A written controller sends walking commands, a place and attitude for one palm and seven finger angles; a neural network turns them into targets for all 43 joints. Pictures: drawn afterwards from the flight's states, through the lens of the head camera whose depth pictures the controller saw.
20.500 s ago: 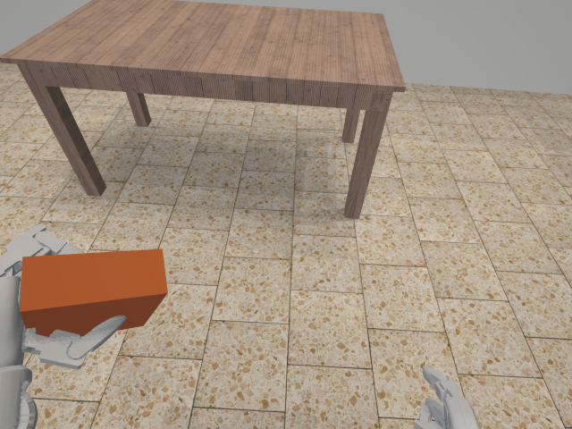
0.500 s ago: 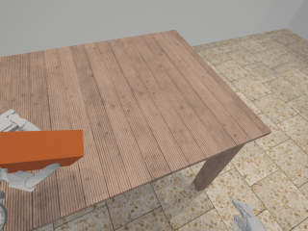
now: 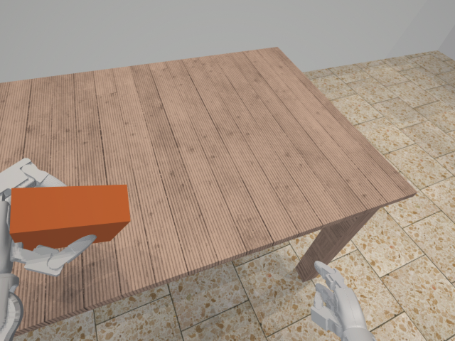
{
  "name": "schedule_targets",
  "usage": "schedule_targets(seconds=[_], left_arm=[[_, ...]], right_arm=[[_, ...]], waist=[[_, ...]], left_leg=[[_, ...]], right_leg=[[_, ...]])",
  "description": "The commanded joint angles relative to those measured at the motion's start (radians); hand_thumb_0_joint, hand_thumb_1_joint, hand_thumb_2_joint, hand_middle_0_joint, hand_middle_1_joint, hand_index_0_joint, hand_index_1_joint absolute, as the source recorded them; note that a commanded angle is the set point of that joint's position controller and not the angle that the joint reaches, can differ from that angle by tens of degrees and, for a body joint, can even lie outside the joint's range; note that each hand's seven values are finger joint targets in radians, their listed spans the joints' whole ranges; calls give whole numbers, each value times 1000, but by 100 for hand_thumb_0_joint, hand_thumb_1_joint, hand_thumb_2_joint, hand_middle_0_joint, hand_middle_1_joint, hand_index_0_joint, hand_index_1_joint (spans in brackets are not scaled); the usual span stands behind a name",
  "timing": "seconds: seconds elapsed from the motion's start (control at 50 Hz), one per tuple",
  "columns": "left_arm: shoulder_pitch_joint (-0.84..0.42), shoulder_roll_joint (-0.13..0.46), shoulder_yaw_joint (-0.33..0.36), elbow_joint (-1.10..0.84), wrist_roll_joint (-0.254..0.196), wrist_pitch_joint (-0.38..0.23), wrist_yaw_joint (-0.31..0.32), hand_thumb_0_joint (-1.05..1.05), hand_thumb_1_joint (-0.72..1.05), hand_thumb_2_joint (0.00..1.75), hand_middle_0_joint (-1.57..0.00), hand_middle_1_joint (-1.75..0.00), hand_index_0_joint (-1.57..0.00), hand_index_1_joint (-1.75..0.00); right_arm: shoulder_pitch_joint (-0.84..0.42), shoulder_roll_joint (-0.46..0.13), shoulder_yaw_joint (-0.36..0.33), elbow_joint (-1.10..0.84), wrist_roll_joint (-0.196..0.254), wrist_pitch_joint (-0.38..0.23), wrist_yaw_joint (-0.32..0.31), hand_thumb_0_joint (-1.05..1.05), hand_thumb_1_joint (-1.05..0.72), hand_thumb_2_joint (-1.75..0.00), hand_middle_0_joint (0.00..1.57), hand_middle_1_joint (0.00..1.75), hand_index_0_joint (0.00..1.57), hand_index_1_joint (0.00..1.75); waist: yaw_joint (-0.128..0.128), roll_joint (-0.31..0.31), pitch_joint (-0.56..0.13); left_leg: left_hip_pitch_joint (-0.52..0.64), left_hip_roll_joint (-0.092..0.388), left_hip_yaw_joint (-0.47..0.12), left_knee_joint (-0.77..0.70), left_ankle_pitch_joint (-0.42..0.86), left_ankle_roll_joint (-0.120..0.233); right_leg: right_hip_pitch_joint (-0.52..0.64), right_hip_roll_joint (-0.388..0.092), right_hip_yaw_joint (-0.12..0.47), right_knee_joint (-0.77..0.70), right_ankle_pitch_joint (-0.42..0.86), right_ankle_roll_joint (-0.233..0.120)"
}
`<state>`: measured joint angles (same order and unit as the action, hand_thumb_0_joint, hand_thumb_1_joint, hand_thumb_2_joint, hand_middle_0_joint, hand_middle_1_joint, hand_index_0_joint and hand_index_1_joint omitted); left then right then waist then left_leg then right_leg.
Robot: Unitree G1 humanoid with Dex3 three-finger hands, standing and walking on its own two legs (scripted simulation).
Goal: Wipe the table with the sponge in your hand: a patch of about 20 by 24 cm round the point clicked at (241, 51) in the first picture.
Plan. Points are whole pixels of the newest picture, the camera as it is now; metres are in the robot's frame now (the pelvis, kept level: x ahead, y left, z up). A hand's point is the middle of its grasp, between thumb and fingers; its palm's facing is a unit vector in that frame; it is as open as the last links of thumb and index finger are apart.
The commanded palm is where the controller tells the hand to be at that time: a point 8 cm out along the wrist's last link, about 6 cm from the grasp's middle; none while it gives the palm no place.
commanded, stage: come to a stop and stand still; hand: left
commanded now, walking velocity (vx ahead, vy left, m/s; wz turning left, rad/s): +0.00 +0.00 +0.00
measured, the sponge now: (87, 218) +0.24 +0.22 +0.14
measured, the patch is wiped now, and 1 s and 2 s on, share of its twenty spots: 0.00 0.00 0.00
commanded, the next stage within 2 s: look again from close up in 0.40 s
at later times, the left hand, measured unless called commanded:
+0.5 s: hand (85, 224) +0.22 +0.21 +0.16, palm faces +0.32 -0.86 -0.39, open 9.3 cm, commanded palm +0.16 +0.25 +0.18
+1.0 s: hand (57, 186) +0.25 +0.25 +0.19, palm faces +0.41 -0.79 -0.45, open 9.3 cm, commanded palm +0.17 +0.25 +0.18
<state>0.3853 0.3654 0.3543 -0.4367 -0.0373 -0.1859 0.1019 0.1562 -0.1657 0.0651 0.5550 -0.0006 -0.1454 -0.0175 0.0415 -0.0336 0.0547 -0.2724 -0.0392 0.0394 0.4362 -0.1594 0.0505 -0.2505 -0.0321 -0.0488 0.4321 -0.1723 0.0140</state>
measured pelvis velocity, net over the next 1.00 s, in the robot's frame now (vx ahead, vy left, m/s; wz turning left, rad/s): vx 0.00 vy -0.03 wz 0.02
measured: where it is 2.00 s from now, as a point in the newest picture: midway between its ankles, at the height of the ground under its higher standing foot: outside the picture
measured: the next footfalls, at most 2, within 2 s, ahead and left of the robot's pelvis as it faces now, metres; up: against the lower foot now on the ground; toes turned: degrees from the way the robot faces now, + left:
none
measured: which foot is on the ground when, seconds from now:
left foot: down 0.00-1.00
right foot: down 0.00-1.00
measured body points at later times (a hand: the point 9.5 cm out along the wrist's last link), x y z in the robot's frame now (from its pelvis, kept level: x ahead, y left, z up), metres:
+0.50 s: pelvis +0.00 -0.03 +0.00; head +0.01 -0.02 +0.45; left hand +0.19 +0.26 +0.18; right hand +0.17 -0.27 -0.07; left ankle +0.05 +0.08 -0.74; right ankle +0.04 -0.13 -0.74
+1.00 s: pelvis +0.00 -0.03 +0.00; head +0.01 -0.02 +0.45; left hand +0.22 +0.29 +0.21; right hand +0.19 -0.25 -0.08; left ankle +0.05 +0.08 -0.74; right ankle +0.04 -0.13 -0.74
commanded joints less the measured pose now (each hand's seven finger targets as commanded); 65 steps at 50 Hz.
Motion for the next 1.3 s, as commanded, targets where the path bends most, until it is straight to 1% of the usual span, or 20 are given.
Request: schedule_targets(seconds=[0.0,0.08,0.1,0.28,0.3,0.38,0.4,0.86,0.88,0.9,0.92,0.94,0.96,0.98,1.06,1.08,1.14,1.18,1.22,1.28], left_arm=[[-88,151,85,-259,-8,-66,14,0,10,130,-120,-160,-120,-160],[-64,213,137,-266,-13,-55,20,0,10,130,-120,-160,-120,-160],[-56,160,97,-261,-16,-60,15,0,10,130,-120,-160,-120,-160],[1,211,137,-260,-23,-52,20,0,10,130,-120,-160,-120,-160],[5,158,91,-261,-26,-58,14,0,10,130,-120,-160,-120,-160],[15,209,131,-268,-27,-51,19,0,10,130,-120,-160,-120,-160],[13,166,95,-263,-30,-56,14,0,10,130,-120,-160,-120,-160],[-27,162,74,-254,-37,-21,13,0,10,130,-120,-160,-120,-160],[-979,982,414,-602,20,-195,26,0,10,130,-120,-160,-120,-160],[-667,449,277,-78,117,33,-6,0,10,130,-120,-160,-120,-160],[-416,291,82,-2,8,118,-17,0,10,130,-120,-160,-120,-160],[-346,225,98,-50,-20,159,-44,0,10,130,-120,-160,-120,-160],[-241,204,56,-62,-52,215,-63,0,10,130,-120,-160,-120,-160],[-151,92,-35,-36,-67,273,-80,0,10,130,-120,-160,-120,-160],[-11,206,-10,-204,74,321,-83,0,10,130,-120,-160,-120,-160],[-46,284,57,-293,88,303,-64,0,10,130,-120,-160,-120,-160],[-53,276,98,-356,107,182,10,0,10,130,-120,-160,-120,-160],[-101,402,200,-394,134,122,71,0,10,130,-120,-160,-120,-160],[-52,289,110,-320,178,100,110,0,10,130,-120,-160,-120,-160],[-120,315,80,-286,215,149,112,0,10,130,-120,-160,-120,-160]], right_arm=[[-64,-162,-66,-151,2,-47,-24,0,-90,-90,20,30,20,30],[-64,-175,-73,-151,13,-55,-30,0,-90,-90,20,30,20,30],[-60,-166,-67,-151,7,-52,-31,0,-90,-90,20,30,20,30],[-60,-185,-82,-147,23,-57,-40,0,-90,-90,20,30,20,30],[-49,-180,-78,-146,18,-55,-39,0,-90,-90,20,30,20,30],[-56,-189,-85,-146,24,-57,-44,0,-90,-90,20,30,20,30],[-47,-183,-81,-144,19,-55,-44,0,-90,-90,20,30,20,30],[-58,-178,-72,-143,20,-45,-50,0,-90,-90,20,30,20,30],[76,-240,53,-230,115,-10,-124,0,-90,-90,20,30,20,30],[-56,-136,-91,-62,-23,-38,-112,0,-90,-90,20,30,20,30],[-45,-216,-87,-107,-8,-48,-49,0,-90,-90,20,30,20,30],[-68,-238,-92,-78,7,-52,-43,0,-90,-90,20,30,20,30],[-109,-226,-82,-86,30,-54,-48,0,-90,-90,20,30,20,30],[-163,-202,-53,-94,57,-51,-33,0,-90,-90,20,30,20,30],[-173,-215,-56,-120,33,-19,-17,0,-90,-90,20,30,20,30],[-195,-210,-51,-129,35,-10,-15,0,-90,-90,20,30,20,30],[-188,-191,-64,-127,-4,-15,-29,0,-90,-90,20,30,20,30],[-169,-195,-73,-105,-11,-15,-40,0,-90,-90,20,30,20,30],[-139,-168,-74,-93,-21,-21,-36,0,-90,-90,20,30,20,30],[-140,-186,-75,-84,-14,-3,-41,0,-90,-90,20,30,20,30]], waist=[[-22,118,-159],[-25,117,-169],[-26,99,-164],[-29,101,-170],[-31,100,-169],[-32,98,-161],[-33,97,-160],[-32,80,-153],[-85,325,-123],[22,264,-285],[-1,215,-263],[18,161,-287],[41,177,-246],[37,167,-163],[27,50,-75],[34,93,-121],[19,41,-167],[22,83,-183],[11,161,-172],[-5,192,-180]], left_leg=[[28,155,-165,-160,-195,-52],[59,141,-158,-126,-144,-51],[48,143,-150,-123,-145,-44],[79,131,-141,-81,-69,-35],[68,133,-138,-83,-74,-31],[84,131,-138,-72,-54,-32],[77,133,-135,-75,-62,-29],[98,134,-130,-78,-54,-24],[-217,89,-119,-96,-378,39],[106,44,-16,1,-31,-37],[156,48,-52,-31,63,-58],[206,65,-37,-52,-22,-55],[171,51,-39,-69,-72,-52],[130,56,-40,-79,-133,-62],[49,55,-44,-101,-115,-35],[61,51,-37,-91,-117,-38],[79,47,-44,-37,-93,-35],[70,46,-41,-14,-122,-36],[79,47,-45,13,-65,-41],[71,42,-46,26,-74,-37]], right_leg=[[64,-35,61,-60,-38,-34],[55,-46,86,-82,-44,-40],[55,-45,75,-92,-36,-38],[51,-63,103,-116,-11,-43],[55,-59,92,-118,-14,-42],[42,-65,109,-125,-1,-44],[42,-62,101,-129,-10,-42],[46,-62,116,-165,4,-41],[273,45,84,-19,-137,55],[133,31,16,15,-80,-41],[44,57,-40,-4,-20,-63],[21,63,-25,-29,-16,-45],[47,56,-29,-24,-21,-43],[28,62,-30,-24,-40,-46],[27,65,-43,-13,-60,-36],[41,74,-34,0,-71,-38],[-6,71,-40,24,-102,-27],[-28,72,-13,19,-143,-27],[-49,66,-18,40,-100,-37],[-53,55,2,33,-92,-34]])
